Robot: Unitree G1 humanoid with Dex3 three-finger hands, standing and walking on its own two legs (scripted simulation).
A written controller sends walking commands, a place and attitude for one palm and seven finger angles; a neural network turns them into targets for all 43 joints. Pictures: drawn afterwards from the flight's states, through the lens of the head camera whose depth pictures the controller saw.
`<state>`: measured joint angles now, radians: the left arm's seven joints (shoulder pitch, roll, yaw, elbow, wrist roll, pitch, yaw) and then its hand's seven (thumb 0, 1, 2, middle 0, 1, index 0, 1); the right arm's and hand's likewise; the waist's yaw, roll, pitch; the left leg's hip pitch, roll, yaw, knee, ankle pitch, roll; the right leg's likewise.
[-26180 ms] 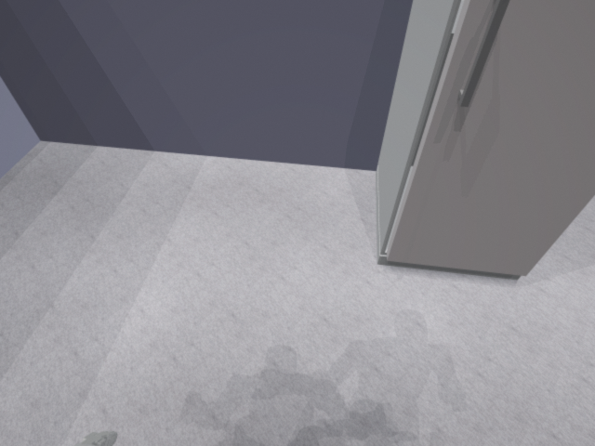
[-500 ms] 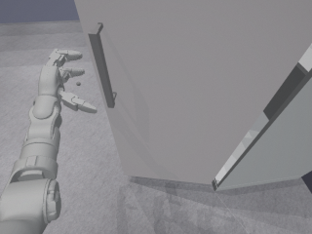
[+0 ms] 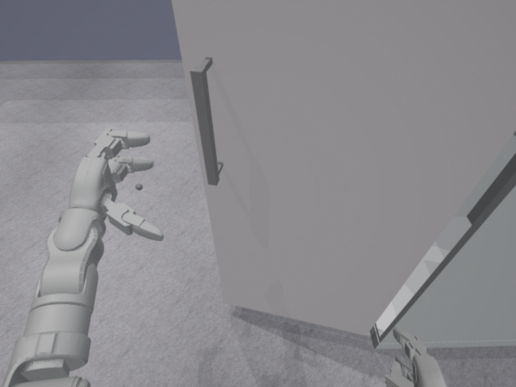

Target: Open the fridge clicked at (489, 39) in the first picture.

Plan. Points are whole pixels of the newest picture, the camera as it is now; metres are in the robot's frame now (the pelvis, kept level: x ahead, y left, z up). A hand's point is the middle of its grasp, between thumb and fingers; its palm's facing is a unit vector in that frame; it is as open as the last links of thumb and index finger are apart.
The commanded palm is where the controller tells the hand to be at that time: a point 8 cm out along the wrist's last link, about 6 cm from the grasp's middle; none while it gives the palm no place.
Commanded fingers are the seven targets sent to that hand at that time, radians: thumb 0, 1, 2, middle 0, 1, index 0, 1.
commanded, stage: slip the hand off the handle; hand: left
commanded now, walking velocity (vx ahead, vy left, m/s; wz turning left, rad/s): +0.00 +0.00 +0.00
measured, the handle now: (210, 128) +0.51 +0.13 +0.15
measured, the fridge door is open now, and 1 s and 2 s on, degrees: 76 76 76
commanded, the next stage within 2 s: draw the hand back to the body in 0.08 s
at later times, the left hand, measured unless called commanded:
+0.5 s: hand (116, 208) +0.30 +0.22 +0.16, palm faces +0.00 -1.00 -0.03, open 14.7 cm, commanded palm +0.26 +0.26 +0.16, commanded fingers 0.00 -0.55 0.20 -0.25 -1.15 -0.25 -1.15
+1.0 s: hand (69, 250) +0.24 +0.26 +0.15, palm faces +0.45 -0.86 -0.23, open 12.8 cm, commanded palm +0.19 +0.28 +0.17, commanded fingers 0.00 0.21 0.57 -0.22 -0.70 -0.22 -0.70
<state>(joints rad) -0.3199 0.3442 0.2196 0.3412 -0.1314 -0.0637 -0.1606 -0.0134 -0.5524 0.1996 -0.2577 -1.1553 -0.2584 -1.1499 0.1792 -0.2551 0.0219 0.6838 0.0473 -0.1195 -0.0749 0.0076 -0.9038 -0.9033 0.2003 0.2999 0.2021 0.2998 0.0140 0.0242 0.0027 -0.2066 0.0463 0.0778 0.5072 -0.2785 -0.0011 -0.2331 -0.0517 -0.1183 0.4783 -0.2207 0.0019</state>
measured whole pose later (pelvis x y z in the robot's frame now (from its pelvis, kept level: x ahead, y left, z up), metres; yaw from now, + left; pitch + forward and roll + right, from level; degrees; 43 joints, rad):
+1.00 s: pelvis -0.01 +0.00 +0.01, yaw +0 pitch -7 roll +0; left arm 0.17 0.29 0.27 -0.16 -0.08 -0.05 0.12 -0.01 -0.13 0.40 -0.24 -0.91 -0.24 -0.90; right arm 0.18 -0.22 0.04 0.73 -0.01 -0.19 -0.10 0.01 -0.90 -0.90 0.20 0.30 0.20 0.30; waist 0.07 0.04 0.08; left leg -0.04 0.05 0.08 0.39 -0.22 -0.01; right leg -0.07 -0.04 -0.11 0.36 -0.16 0.00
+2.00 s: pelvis +0.00 +0.00 +0.00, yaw +0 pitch -5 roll -1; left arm 0.42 0.33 0.37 -0.36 -0.05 -0.12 0.13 0.02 0.89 0.90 -0.21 -0.31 -0.21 -0.30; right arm 0.18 -0.23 0.02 0.68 -0.01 -0.13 -0.07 0.01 -0.90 -0.90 0.20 0.30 0.20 0.30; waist 0.05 0.06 0.03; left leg -0.10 0.06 0.07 0.46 -0.26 -0.01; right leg -0.11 -0.03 -0.12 0.39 -0.19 0.00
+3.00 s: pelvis -0.12 +0.01 -0.03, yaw +4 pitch -3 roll +0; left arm 0.42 0.35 0.44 -0.48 0.01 -0.26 0.18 0.01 0.89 0.90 -0.21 -0.31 -0.22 -0.30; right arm 0.20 -0.22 0.00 0.65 -0.02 -0.12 -0.08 0.01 -0.90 -0.90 0.20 0.30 0.20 0.30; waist 0.03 -0.03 0.05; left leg -0.50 -0.01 0.07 0.78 -0.41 0.03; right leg -0.49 -0.03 0.01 0.69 -0.16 0.02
